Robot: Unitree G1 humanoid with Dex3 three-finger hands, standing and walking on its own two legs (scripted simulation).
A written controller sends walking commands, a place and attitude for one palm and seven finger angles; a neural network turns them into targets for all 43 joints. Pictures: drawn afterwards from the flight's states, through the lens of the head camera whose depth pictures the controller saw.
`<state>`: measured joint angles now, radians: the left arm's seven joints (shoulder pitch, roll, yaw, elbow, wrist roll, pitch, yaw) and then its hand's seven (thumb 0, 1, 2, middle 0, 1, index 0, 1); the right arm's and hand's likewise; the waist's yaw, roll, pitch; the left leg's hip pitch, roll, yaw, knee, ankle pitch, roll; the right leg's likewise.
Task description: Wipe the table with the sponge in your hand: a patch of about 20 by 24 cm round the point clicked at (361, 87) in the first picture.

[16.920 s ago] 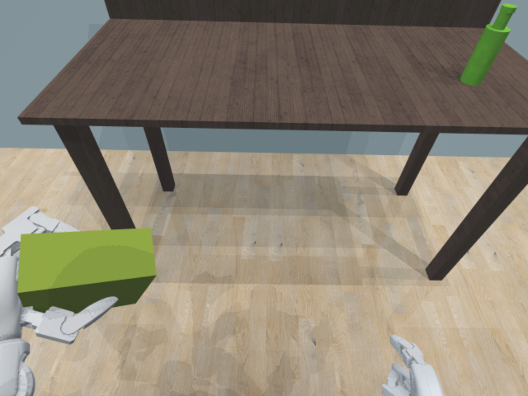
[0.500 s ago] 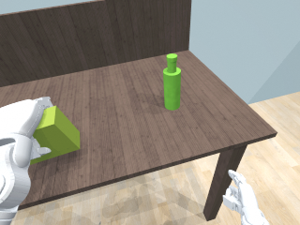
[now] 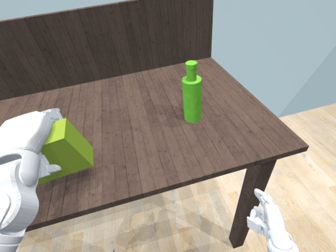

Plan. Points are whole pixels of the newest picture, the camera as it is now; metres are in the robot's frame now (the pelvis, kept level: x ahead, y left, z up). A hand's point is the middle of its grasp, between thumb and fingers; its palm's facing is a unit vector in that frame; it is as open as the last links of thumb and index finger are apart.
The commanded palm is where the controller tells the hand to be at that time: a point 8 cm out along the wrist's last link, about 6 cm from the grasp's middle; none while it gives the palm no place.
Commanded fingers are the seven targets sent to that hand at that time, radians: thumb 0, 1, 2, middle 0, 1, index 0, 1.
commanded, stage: lower the sponge onto the table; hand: left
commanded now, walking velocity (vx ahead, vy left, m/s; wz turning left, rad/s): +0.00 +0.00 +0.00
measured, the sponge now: (57, 157) +0.24 +0.30 +0.15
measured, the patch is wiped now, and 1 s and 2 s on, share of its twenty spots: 0.00 0.00 0.05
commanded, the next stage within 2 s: wipe forward along the first lane in 1.48 s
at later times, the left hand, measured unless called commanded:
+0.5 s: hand (51, 149) +0.24 +0.31 +0.18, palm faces +0.13 -0.05 -0.99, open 9.9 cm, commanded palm +0.19 +0.30 +0.25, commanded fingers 0.00 0.10 1.30 -1.20 -1.60 -1.20 -1.60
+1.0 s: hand (59, 156) +0.24 +0.30 +0.15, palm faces +0.10 -0.07 -0.99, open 9.9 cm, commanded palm +0.19 +0.30 +0.23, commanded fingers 0.00 0.10 1.30 -1.20 -1.60 -1.20 -1.60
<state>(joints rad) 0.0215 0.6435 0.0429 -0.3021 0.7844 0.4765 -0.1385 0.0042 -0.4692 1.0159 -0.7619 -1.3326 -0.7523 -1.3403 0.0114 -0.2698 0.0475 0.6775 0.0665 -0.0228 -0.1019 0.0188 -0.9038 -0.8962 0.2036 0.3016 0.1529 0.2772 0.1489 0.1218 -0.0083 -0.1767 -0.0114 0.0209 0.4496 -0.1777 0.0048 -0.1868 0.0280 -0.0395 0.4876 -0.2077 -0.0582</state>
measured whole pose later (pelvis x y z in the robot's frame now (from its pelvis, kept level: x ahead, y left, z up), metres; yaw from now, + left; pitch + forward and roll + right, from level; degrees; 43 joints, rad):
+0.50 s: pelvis +0.01 +0.00 +0.00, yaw +0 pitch -5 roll +1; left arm 0.03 0.64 0.03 -0.26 0.80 0.47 -0.16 0.00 -0.47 1.02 -0.76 -1.33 -0.75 -1.34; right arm 0.03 -0.28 0.05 0.66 0.06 -0.04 -0.10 0.02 -0.90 -0.90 0.20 0.30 0.20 0.31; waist 0.14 0.12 -0.01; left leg -0.19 0.00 0.01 0.46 -0.19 0.00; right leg -0.19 0.04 -0.04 0.49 -0.22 -0.06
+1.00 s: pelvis +0.01 +0.01 +0.00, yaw +0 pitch -5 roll +1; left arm 0.08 0.59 -0.01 -0.26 0.83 0.43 -0.11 0.00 -0.47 1.02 -0.76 -1.33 -0.75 -1.34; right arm 0.05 -0.28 0.03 0.66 0.05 -0.05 -0.09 0.02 -0.90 -0.90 0.20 0.30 0.21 0.32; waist 0.14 0.11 0.00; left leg -0.16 -0.02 0.02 0.44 -0.19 0.01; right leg -0.17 0.03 -0.04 0.46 -0.21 -0.05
